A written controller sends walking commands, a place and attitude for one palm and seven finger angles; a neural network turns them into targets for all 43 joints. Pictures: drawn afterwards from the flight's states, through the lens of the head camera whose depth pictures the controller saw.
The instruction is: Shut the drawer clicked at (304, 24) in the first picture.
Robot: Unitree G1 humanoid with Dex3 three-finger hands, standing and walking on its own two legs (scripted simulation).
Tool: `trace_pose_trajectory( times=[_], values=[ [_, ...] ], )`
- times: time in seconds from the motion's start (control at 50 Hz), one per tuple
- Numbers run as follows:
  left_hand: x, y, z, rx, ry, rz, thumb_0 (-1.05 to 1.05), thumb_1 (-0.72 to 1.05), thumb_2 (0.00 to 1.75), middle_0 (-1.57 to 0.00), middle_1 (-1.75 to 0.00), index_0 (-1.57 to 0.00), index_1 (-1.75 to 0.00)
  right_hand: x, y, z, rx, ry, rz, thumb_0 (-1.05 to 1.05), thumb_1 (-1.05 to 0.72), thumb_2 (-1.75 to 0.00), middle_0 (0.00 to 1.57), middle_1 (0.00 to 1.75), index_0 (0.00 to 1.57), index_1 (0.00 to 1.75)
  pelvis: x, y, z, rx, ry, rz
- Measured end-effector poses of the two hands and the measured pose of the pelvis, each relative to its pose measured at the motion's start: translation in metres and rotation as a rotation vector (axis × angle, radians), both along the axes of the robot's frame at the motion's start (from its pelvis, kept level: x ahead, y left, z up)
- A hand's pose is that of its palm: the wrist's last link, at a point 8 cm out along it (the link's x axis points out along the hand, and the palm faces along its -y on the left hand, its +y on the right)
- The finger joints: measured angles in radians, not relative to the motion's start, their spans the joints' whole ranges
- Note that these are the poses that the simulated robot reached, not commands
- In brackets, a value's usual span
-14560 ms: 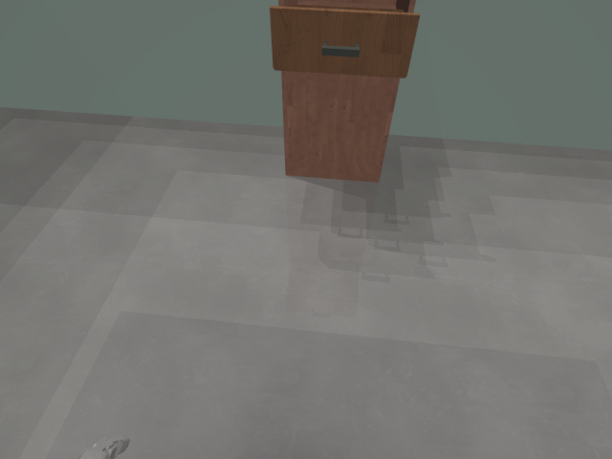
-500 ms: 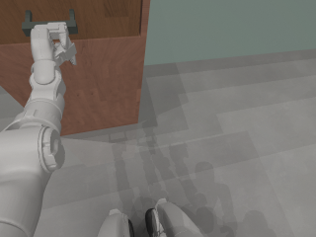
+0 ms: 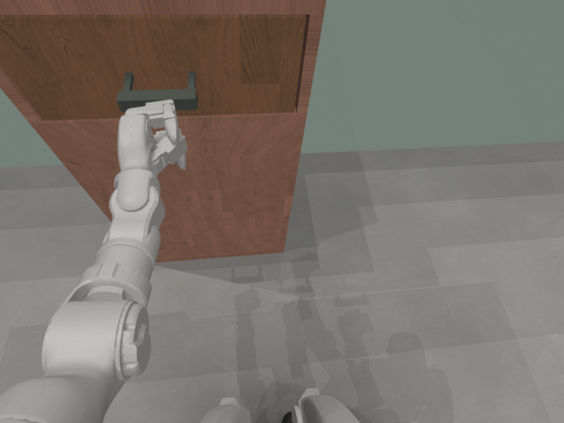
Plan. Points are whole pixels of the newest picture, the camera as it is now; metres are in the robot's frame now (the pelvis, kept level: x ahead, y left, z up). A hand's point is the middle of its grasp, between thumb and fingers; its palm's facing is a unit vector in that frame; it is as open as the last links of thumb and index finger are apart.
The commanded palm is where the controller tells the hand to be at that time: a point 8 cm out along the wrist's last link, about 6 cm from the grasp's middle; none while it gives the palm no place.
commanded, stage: draw the hand back to the body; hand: left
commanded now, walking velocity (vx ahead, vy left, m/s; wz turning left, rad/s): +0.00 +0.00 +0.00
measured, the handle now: (159, 89) +0.59 +0.15 +0.08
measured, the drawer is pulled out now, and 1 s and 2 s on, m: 0.00 0.00 0.00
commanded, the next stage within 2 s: step back with the hand held close in 1.32 s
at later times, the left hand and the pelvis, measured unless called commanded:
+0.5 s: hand (106, 231) +0.32 +0.16 +0.14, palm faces +0.04 -1.00 -0.08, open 3.3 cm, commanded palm +0.29 +0.21 +0.15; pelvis -0.02 -0.01 +0.04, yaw +1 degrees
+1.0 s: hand out of the picture +0.21 +0.23 +0.20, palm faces +0.30 -0.91 -0.30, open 3.3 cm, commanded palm +0.15 +0.28 +0.22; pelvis -0.01 +0.01 +0.06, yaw +1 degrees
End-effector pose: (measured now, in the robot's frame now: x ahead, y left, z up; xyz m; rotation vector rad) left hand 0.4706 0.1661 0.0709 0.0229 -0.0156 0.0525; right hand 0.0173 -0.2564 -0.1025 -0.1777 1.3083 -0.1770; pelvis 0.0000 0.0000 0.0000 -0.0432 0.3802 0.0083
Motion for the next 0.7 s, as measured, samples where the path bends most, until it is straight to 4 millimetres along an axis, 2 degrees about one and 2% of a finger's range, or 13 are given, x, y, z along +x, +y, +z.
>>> trace_pose_trajectory(
  times=[0.1, 0.2, 0.3, 0.42, 0.46, 0.58, 0.7],
  values=[
    [-0.026, 0.005, 0.019, 0.017, -0.052, -0.013, 0.02, 0.9, 0.9, -1.4, -1.6, -1.4, -1.6, 0.021, -0.002, 0.005, 0.027, -0.071, -0.008, 0.0, -0.91, -0.9, 0.19, 0.3, 0.2, 0.3, 0.006, -0.003, 0.01, 0.014, -0.033, -0.023],
    [-0.063, 0.022, 0.03, 0.014, 0.004, 0.009, 0.02, 0.9, 0.9, -1.4, -1.6, -1.4, -1.6, 0.044, -0.001, 0.019, 0.048, -0.162, 0.006, 0.0, -0.91, -0.9, 0.19, 0.3, 0.2, 0.3, 0.008, -0.009, 0.022, 0.024, -0.105, -0.029],
    [-0.103, 0.039, 0.048, 0.002, -0.041, 0.028, 0.02, 0.9, 0.9, -1.4, -1.6, -1.4, -1.6, 0.071, -0.003, 0.035, 0.03, -0.277, 0.05, 0.01, -0.91, -0.9, 0.2, 0.3, 0.2, 0.3, 0.002, -0.013, 0.028, 0.022, -0.171, -0.009],
    [-0.144, 0.046, 0.064, 0.017, -0.043, -0.024, 0.02, 0.9, 0.9, -1.4, -1.6, -1.41, -1.6, 0.101, -0.001, 0.05, 0.012, -0.417, 0.103, 0.01, -0.91, -0.9, 0.19, 0.3, 0.2, 0.3, -0.011, -0.012, 0.033, 0.022, -0.233, 0.011],
    [-0.157, 0.048, 0.066, 0.005, -0.027, -0.032, 0.02, 0.9, 0.9, -1.4, -1.6, -1.41, -1.6, 0.109, 0.002, 0.057, 0.011, -0.463, 0.113, 0.01, -0.91, -0.9, 0.19, 0.3, 0.2, 0.3, -0.015, -0.011, 0.035, 0.024, -0.252, 0.012],
    [-0.195, 0.056, 0.082, 0.133, -0.01, 0.034, 0.02, 0.9, 0.9, -1.4, -1.6, -1.41, -1.6, 0.127, 0.018, 0.077, 0.007, -0.541, 0.12, 0.01, -0.91, -0.9, 0.19, 0.3, 0.2, 0.3, -0.023, -0.008, 0.046, 0.031, -0.329, 0.002],
    [-0.228, 0.072, 0.101, 0.186, -0.027, 0.115, 0.02, 0.9, 0.9, -1.4, -1.6, -1.41, -1.6, 0.14, 0.037, 0.088, 0.022, -0.578, 0.163, 0.01, -0.9, -0.9, 0.2, 0.3, 0.2, 0.3, -0.022, -0.003, 0.055, 0.032, -0.389, 0.008]
  ],
)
